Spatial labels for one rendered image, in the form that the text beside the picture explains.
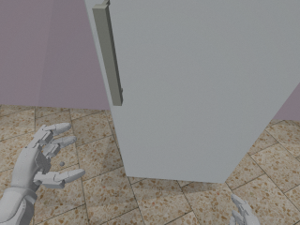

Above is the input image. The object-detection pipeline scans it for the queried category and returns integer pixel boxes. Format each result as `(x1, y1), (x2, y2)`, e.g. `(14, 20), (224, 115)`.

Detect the fridge door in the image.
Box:
(85, 0), (300, 184)

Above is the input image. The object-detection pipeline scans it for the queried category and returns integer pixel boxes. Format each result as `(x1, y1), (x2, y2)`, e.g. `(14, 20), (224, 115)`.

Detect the left robot forearm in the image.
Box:
(0, 186), (38, 225)

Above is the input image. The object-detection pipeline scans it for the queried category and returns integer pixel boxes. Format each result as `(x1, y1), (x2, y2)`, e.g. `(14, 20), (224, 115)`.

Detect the handle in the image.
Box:
(92, 0), (123, 106)

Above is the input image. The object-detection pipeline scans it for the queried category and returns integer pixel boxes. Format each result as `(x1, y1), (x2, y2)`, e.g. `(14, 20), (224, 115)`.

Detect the robot left hand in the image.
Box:
(10, 123), (85, 192)

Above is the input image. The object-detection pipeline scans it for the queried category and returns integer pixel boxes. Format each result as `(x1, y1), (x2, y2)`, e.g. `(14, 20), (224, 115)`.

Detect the robot right hand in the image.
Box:
(229, 194), (261, 225)

